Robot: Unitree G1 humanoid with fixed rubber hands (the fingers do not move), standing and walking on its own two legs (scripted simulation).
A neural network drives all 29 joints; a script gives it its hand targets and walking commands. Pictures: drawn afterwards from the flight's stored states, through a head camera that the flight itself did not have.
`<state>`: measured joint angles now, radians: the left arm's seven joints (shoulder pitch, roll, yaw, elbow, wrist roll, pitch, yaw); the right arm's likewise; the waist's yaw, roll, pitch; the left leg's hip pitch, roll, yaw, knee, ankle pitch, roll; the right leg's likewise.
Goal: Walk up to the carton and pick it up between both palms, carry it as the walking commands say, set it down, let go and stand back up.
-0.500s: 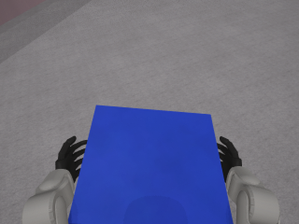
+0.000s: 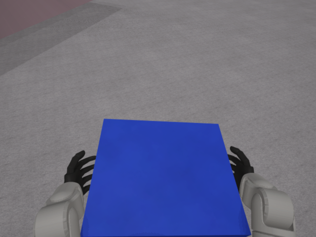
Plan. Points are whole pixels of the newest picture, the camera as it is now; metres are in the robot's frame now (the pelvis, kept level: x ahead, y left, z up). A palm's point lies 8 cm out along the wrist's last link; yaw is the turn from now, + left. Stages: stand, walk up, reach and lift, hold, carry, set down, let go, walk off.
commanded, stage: carry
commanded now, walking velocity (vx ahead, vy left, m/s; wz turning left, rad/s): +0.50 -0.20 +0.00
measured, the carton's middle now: (159, 188) +0.27 +0.02 +0.00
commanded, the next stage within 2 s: none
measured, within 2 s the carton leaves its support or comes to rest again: neither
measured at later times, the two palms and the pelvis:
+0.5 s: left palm (140, 80) +0.64 +0.10 +0.06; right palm (240, 79) +0.67 -0.27 +0.06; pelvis +0.40 -0.10 +0.02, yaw +5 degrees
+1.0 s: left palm (164, 33) +1.03 +0.02 +0.08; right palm (241, 38) +0.98 -0.35 +0.09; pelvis +0.77 -0.14 +0.01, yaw +0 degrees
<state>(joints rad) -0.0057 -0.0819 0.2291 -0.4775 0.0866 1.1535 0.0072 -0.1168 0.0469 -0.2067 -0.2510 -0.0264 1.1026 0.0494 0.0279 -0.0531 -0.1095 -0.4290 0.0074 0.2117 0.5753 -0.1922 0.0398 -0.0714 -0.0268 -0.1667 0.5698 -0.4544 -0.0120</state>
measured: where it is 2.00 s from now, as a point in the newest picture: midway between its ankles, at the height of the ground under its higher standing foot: (186, 107)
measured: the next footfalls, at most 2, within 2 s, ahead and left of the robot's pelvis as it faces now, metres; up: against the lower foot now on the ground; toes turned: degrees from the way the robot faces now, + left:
right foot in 0.26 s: +0.35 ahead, -0.21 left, +0.00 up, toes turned -2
left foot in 0.62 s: +0.73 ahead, -0.01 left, +0.00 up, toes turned +8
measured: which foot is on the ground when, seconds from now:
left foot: down 0.00-0.32, up 0.34-0.60, down 0.62-0.90, up 0.92-1.00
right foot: down 0.00-0.02, up 0.04-0.24, down 0.26-0.64, up 0.66-0.86, down 0.88-1.00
